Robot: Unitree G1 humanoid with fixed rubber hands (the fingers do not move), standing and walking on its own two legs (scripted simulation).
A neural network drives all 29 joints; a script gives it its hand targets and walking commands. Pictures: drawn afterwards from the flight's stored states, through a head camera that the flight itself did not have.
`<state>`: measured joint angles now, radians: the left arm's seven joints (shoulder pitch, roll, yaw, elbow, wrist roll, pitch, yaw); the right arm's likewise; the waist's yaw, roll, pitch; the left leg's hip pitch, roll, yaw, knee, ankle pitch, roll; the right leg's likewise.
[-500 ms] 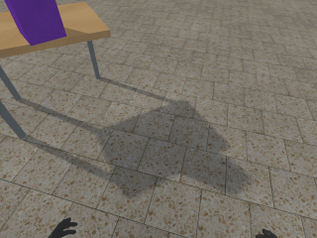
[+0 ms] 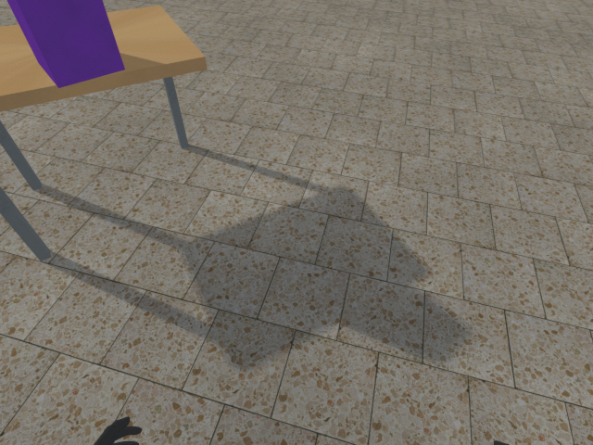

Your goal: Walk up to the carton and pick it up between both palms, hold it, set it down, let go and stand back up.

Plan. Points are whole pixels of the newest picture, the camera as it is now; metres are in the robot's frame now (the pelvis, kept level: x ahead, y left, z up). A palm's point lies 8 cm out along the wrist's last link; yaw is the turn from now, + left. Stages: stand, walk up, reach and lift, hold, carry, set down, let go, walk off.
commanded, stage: stand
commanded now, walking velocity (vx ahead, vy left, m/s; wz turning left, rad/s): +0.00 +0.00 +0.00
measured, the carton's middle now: (64, 24) +1.20 +0.71 +0.06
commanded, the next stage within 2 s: walk up in 1.12 s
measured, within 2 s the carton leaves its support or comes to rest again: neither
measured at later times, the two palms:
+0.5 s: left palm out of the picture +0.10 +0.27 -0.10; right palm out of the picture +0.08 -0.31 -0.10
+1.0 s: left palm out of the picture +0.09 +0.27 -0.10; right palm out of the picture +0.07 -0.31 -0.10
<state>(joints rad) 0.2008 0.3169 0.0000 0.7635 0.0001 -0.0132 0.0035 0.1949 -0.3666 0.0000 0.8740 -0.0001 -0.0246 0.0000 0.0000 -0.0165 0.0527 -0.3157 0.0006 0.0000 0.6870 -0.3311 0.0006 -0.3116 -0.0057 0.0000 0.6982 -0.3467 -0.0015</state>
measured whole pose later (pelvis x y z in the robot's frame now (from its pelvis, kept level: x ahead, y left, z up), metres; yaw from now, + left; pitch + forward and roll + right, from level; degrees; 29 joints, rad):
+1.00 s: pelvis -0.01 -0.01 +0.01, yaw +0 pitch -2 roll +1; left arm 0.20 0.32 0.00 0.81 0.00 -0.01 0.00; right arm 0.19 -0.37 0.00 0.93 0.00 -0.02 0.00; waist 0.00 -0.02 0.05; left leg -0.31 0.00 0.00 0.61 -0.27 0.00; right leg -0.32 -0.01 0.00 0.65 -0.30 -0.01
